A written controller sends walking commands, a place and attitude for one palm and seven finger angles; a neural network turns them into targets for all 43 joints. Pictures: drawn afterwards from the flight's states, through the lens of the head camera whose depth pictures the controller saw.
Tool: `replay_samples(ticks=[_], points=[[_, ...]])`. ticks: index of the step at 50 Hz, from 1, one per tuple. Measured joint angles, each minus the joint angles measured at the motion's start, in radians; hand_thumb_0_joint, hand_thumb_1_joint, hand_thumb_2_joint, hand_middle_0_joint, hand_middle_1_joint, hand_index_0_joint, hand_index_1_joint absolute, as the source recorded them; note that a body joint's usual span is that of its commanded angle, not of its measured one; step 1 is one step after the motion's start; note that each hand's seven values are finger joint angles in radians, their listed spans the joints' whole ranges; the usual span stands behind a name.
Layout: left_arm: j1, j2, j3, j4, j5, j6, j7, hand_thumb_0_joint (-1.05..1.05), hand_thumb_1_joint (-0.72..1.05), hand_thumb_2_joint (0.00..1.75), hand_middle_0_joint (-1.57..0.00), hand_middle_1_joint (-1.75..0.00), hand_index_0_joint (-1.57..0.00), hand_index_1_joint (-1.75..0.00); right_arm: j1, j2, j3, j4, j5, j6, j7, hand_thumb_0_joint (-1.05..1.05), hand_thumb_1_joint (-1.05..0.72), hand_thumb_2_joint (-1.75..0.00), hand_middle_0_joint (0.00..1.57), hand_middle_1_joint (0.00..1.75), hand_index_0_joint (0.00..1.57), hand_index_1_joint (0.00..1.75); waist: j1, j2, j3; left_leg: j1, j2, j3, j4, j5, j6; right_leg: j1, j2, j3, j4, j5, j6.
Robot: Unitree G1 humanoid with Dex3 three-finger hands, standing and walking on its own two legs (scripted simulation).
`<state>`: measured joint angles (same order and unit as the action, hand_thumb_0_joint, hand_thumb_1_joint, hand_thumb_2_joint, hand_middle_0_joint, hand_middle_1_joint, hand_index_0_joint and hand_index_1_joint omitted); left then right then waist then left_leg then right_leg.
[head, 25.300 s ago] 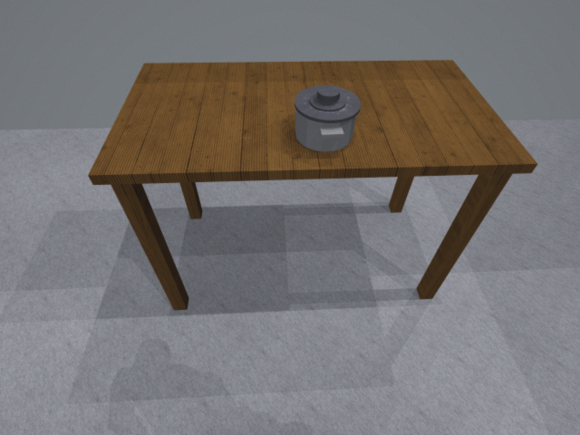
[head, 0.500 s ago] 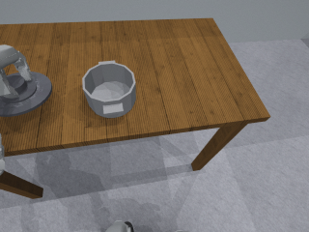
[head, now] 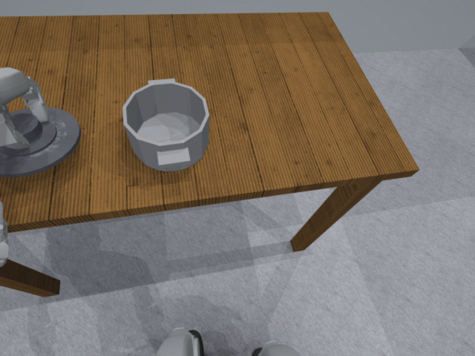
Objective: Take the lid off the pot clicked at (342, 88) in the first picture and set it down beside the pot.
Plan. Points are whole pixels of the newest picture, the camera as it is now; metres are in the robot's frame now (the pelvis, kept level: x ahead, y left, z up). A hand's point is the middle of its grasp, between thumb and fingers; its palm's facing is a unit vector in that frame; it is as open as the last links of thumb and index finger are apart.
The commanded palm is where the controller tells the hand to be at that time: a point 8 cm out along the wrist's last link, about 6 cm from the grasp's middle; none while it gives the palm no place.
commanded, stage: lower the lid onto the table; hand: left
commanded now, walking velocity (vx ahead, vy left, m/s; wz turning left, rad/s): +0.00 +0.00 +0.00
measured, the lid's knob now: (21, 127) +0.50 +0.32 +0.04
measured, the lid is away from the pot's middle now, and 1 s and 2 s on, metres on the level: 0.24 0.24 0.24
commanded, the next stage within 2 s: open the fingers wide in 0.50 s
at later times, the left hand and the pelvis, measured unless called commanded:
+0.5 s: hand (24, 133) +0.49 +0.32 +0.04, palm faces -0.48 -0.14 -0.87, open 8.4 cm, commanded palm +0.54 +0.31 +0.10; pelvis +0.00 +0.00 -0.01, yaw +0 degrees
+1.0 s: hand (19, 151) +0.45 +0.32 +0.04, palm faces -0.43 -0.13 -0.89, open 8.4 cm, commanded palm +0.49 +0.31 +0.10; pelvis -0.01 +0.00 -0.01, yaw +1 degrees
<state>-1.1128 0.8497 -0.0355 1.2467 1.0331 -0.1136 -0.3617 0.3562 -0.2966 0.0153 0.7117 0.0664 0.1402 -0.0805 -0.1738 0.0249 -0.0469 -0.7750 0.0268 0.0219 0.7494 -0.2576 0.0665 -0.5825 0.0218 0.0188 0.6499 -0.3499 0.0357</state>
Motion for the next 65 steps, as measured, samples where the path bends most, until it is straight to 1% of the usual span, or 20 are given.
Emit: replay_samples(ticks=[6,8,15,18,21,27,30,31,33,34,36,38,41,43,45,50,52,57,65], points=[[0.003,-0.007,0.001,-0.007,-0.006,-0.007,0.006,0.01,0.1,0.81,-0.63,-0.97,-0.64,-0.98,0.011,0.005,0.001,0.004,-0.003,0.0,-0.003,0.0,-0.9,-0.89,0.21,0.3,0.2,0.3,-0.002,-0.001,-0.007,-0.02,0.001,-0.003,0.015,-0.005,0.001,-0.018,0.001,-0.003,0.012,-0.005,-0.001],[0.004,-0.007,0.007,-0.007,-0.002,-0.012,0.012,0.01,0.1,0.81,-0.63,-0.97,-0.64,-0.98,0.014,0.006,0.001,0.003,-0.005,0.0,-0.004,0.0,-0.9,-0.89,0.21,0.3,0.2,0.3,-0.005,-0.001,-0.01,-0.028,0.001,-0.004,0.02,-0.007,0.0,-0.025,0.003,-0.004,0.017,-0.007,-0.003],[-0.005,-0.004,0.011,0.018,0.012,0.001,0.04,0.01,0.1,0.81,-0.63,-0.97,-0.64,-0.98,0.014,0.003,0.003,-0.004,-0.007,0.005,-0.001,0.0,-0.9,-0.89,0.21,0.3,0.2,0.3,-0.016,0.002,-0.009,-0.056,0.004,-0.006,0.042,-0.013,0.001,-0.053,0.005,-0.004,0.04,-0.014,-0.002],[0.0,0.0,0.022,0.017,0.016,0.001,0.042,0.01,0.1,0.81,-0.63,-0.97,-0.64,-0.98,0.015,0.004,0.005,-0.006,-0.009,0.007,-0.002,0.0,-0.9,-0.89,0.21,0.3,0.2,0.3,-0.018,0.001,-0.01,-0.067,0.006,-0.005,0.05,-0.016,0.001,-0.065,0.007,-0.003,0.049,-0.017,0.0],[-0.003,0.002,0.009,0.026,0.014,0.008,0.043,0.01,0.1,0.81,-0.63,-0.97,-0.64,-0.98,0.017,0.005,0.006,-0.007,-0.008,0.008,-0.004,0.0,-0.9,-0.89,0.21,0.3,0.2,0.3,-0.021,0.0,-0.012,-0.079,0.006,-0.008,0.061,-0.02,0.0,-0.076,0.008,-0.005,0.06,-0.021,0.001],[-0.004,0.01,0.01,0.016,0.014,0.0,0.046,0.01,0.1,0.8,-0.63,-0.97,-0.64,-0.98,0.019,0.006,0.01,-0.007,-0.009,0.007,-0.009,0.0,-0.9,-0.89,0.21,0.3,0.2,0.3,-0.022,0.001,-0.013,-0.102,0.007,-0.014,0.081,-0.027,-0.001,-0.096,0.011,-0.011,0.077,-0.029,-0.002],[-0.02,0.007,-0.007,0.024,0.011,0.007,0.053,0.01,0.09,0.8,-0.64,-0.98,-0.65,-0.99,0.019,0.006,0.01,-0.007,-0.008,0.008,-0.008,0.0,-0.9,-0.89,0.21,0.3,0.2,0.3,-0.021,0.003,-0.014,-0.115,0.007,-0.018,0.091,-0.03,-0.001,-0.107,0.011,-0.014,0.087,-0.034,-0.005],[-0.007,0.006,0.006,0.006,0.008,0.008,0.053,0.01,0.09,0.8,-0.64,-0.98,-0.65,-0.99,0.02,0.007,0.007,-0.013,-0.007,0.012,-0.004,0.0,-0.9,-0.89,0.21,0.3,0.2,0.3,-0.019,0.004,-0.015,-0.118,0.006,-0.017,0.092,-0.03,-0.001,-0.111,0.011,-0.013,0.091,-0.036,-0.006],[0.065,0.0,0.047,-0.064,0.003,-0.006,0.06,0.01,0.09,0.8,-0.64,-0.98,-0.64,-0.99,0.025,0.009,-0.003,-0.028,-0.011,0.027,0.004,0.0,-0.9,-0.89,0.21,0.3,0.2,0.3,-0.01,0.006,-0.025,-0.116,0.007,-0.009,0.09,-0.032,-0.001,-0.115,0.01,-0.005,0.094,-0.037,-0.009],[0.097,-0.007,0.051,-0.091,-0.001,-0.012,0.067,0.01,0.1,0.79,-0.63,-0.99,-0.64,-0.99,0.028,0.01,-0.007,-0.032,-0.013,0.035,0.009,0.0,-0.9,-0.89,0.21,0.3,0.2,0.3,-0.004,0.008,-0.032,-0.114,0.008,-0.006,0.09,-0.033,-0.001,-0.114,0.01,-0.002,0.095,-0.038,-0.009],[0.133,-0.027,0.041,-0.121,-0.009,-0.01,0.075,0.0,0.1,0.79,-0.62,-0.99,-0.63,-1.0,0.025,0.012,-0.012,-0.031,-0.013,0.05,0.018,0.0,-0.9,-0.89,0.21,0.3,0.2,0.3,0.008,0.011,-0.04,-0.105,0.007,-0.006,0.092,-0.038,-0.001,-0.104,0.009,-0.002,0.095,-0.041,-0.004],[0.139,-0.045,0.036,-0.122,-0.015,-0.006,0.079,0.0,0.11,0.79,-0.62,-0.99,-0.62,-1.0,0.014,0.016,-0.011,-0.024,-0.011,0.061,0.024,0.0,-0.9,-0.89,0.21,0.3,0.2,0.3,0.015,0.01,-0.039,-0.092,0.005,-0.009,0.093,-0.04,-0.001,-0.089,0.008,-0.006,0.094,-0.045,-0.002],[0.135,-0.053,0.04,-0.098,-0.021,0.005,0.094,0.01,0.12,0.79,-0.6,-0.99,-0.62,-0.99,-0.009,0.02,-0.003,-0.027,-0.003,0.066,0.025,0.0,-0.9,-0.89,0.21,0.3,0.2,0.3,0.012,0.005,-0.036,-0.078,0.002,-0.014,0.09,-0.039,-0.002,-0.073,0.007,-0.011,0.093,-0.046,-0.004],[0.143,-0.054,0.04,-0.1,-0.016,0.011,0.1,0.01,0.13,0.79,-0.6,-0.98,-0.61,-0.99,-0.02,0.022,-0.003,-0.036,-0.002,0.065,0.024,0.0,-0.9,-0.89,0.21,0.3,0.2,0.3,0.012,0.004,-0.037,-0.072,0.002,-0.016,0.087,-0.036,-0.004,-0.068,0.007,-0.013,0.091,-0.044,-0.008],[0.151,-0.06,0.026,-0.1,-0.011,0.018,0.108,0.01,0.14,0.78,-0.59,-0.98,-0.61,-0.98,-0.027,0.021,-0.006,-0.042,-0.001,0.063,0.026,0.0,-0.9,-0.89,0.21,0.3,0.2,0.3,0.017,0.007,-0.036,-0.067,0.002,-0.019,0.084,-0.033,-0.005,-0.062,0.007,-0.015,0.087,-0.042,-0.011],[0.148,-0.073,0.001,-0.1,-0.026,0.023,0.106,0.01,0.16,0.78,-0.58,-0.97,-0.59,-0.97,-0.045,0.015,-0.005,-0.04,0.002,0.061,0.02,0.0,-0.9,-0.89,0.21,0.3,0.2,0.3,0.029,0.007,-0.026,-0.052,-0.003,-0.024,0.077,-0.026,-0.005,-0.047,0.004,-0.02,0.085,-0.04,-0.006],[0.137,-0.076,-0.013,-0.093,-0.032,0.024,0.102,0.0,0.16,0.78,-0.57,-0.96,-0.58,-0.97,-0.049,0.013,-0.003,-0.037,0.004,0.057,0.015,0.0,-0.9,-0.89,0.21,0.3,0.2,0.3,0.031,0.003,-0.023,-0.049,-0.005,-0.026,0.074,-0.023,-0.006,-0.043,0.002,-0.023,0.085,-0.04,-0.006],[0.114,-0.058,-0.014,-0.074,-0.032,0.013,0.095,0.0,0.16,0.78,-0.56,-0.95,-0.57,-0.96,-0.052,0.007,0.005,-0.034,0.007,0.047,0.003,0.0,-0.9,-0.89,0.21,0.3,0.2,0.3,0.024,-0.005,-0.017,-0.055,-0.005,-0.029,0.076,-0.019,-0.008,-0.052,0.002,-0.025,0.093,-0.04,-0.004],[0.106,-0.039,-0.012,-0.084,-0.025,0.001,0.084,0.0,0.11,0.76,-0.51,-0.92,-0.51,-0.93,-0.023,0.001,-0.003,-0.023,0.004,0.046,-0.003,0.0,-0.9,-0.89,0.21,0.3,0.2,0.3,0.021,0.0,-0.019,-0.073,-0.001,-0.03,0.086,-0.023,-0.011,-0.07,0.007,-0.024,0.102,-0.043,-0.006]])
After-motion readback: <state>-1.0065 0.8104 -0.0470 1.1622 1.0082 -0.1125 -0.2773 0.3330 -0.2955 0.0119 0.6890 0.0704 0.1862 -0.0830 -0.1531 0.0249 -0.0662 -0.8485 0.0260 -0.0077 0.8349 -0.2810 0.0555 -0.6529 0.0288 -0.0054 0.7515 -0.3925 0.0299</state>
